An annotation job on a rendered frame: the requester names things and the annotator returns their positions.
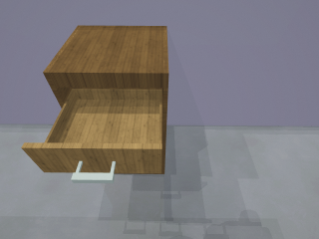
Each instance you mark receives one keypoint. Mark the cabinet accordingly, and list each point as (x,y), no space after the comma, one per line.
(109,57)

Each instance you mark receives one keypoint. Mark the handle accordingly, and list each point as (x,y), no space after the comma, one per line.
(93,177)

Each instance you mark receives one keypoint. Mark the drawer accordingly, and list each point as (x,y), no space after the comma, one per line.
(99,126)

